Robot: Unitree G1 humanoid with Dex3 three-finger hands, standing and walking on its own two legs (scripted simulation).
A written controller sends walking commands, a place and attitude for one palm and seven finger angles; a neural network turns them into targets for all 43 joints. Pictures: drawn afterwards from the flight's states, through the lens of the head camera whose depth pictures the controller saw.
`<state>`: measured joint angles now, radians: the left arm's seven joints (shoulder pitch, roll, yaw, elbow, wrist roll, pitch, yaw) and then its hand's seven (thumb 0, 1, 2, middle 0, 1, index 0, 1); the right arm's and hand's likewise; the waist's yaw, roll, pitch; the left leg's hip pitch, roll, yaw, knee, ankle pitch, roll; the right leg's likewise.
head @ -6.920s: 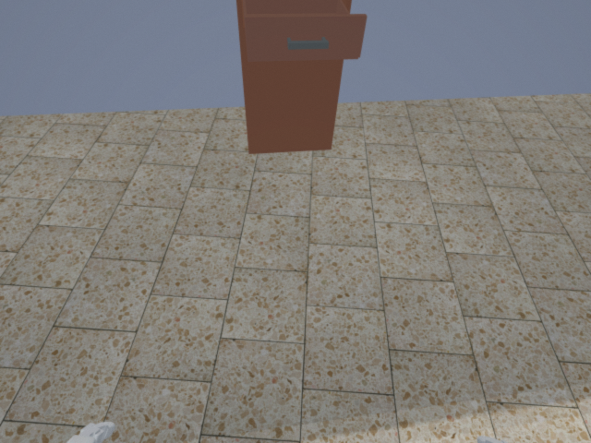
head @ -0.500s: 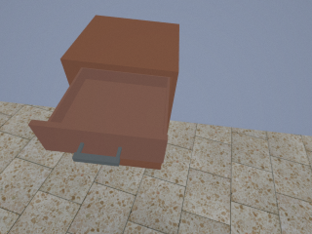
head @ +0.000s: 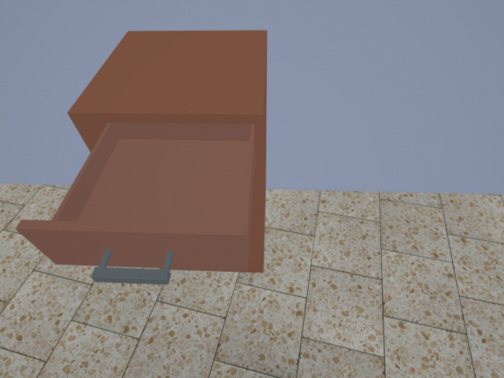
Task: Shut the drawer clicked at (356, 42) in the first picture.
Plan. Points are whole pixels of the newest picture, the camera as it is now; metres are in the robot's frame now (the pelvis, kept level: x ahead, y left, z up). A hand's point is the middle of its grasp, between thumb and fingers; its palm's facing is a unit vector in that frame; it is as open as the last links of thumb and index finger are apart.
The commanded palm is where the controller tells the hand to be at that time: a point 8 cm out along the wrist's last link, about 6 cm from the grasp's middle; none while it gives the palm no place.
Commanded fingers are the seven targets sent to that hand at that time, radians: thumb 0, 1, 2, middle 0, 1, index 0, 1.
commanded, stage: come to a stop and stand still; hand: left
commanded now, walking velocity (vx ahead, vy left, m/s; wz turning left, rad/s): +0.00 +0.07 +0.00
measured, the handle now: (134, 265) +0.31 +0.24 -0.05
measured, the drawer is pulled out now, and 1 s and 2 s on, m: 0.30 0.30 0.29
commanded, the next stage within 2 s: look again from close up in 0.68 s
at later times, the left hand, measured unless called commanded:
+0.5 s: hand out of the picture +0.00 +0.24 -0.17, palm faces +0.04 -0.97 -0.23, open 7.4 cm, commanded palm none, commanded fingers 0.00 0.90 0.90 -0.20 -0.30 -0.20 -0.30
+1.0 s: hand out of the picture +0.01 +0.21 -0.17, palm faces +0.02 -0.98 -0.17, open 7.3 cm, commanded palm none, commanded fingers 0.00 0.90 0.90 -0.20 -0.30 -0.20 -0.30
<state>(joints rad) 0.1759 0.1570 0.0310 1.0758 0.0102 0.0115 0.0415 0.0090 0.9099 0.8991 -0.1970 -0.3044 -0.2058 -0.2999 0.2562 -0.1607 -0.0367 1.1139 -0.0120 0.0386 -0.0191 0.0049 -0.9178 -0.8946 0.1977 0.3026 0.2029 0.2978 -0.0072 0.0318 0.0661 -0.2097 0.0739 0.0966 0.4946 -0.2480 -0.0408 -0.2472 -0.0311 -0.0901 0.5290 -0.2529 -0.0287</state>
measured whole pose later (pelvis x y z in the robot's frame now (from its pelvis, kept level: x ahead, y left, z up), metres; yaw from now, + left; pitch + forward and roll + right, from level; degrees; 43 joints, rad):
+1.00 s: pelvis +0.02 +0.05 +0.00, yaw +0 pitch -2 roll +0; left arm 0.32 0.13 -0.02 1.10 0.02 -0.01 0.05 0.02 0.91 0.90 -0.20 -0.30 -0.21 -0.30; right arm 0.28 -0.16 0.01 1.10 -0.01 -0.01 -0.01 0.01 -0.92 -0.89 0.20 0.30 0.20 0.30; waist 0.00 -0.01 0.02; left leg -0.16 0.01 0.12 0.45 -0.26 0.03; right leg -0.19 -0.06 -0.02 0.46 -0.24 0.04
